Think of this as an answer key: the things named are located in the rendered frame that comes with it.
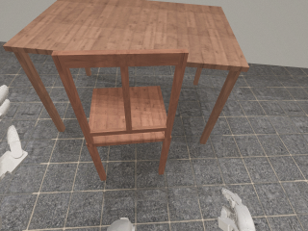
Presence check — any right robot hand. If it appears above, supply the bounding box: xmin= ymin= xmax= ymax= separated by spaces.
xmin=218 ymin=188 xmax=256 ymax=231

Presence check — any left robot hand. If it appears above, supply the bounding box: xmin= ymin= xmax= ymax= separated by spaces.
xmin=0 ymin=85 xmax=28 ymax=183

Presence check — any chair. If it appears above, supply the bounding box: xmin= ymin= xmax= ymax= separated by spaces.
xmin=51 ymin=48 xmax=189 ymax=181

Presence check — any robot left thigh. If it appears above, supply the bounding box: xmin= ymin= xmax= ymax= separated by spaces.
xmin=107 ymin=219 xmax=136 ymax=231

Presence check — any table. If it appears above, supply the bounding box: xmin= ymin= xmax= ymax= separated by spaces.
xmin=3 ymin=0 xmax=249 ymax=144

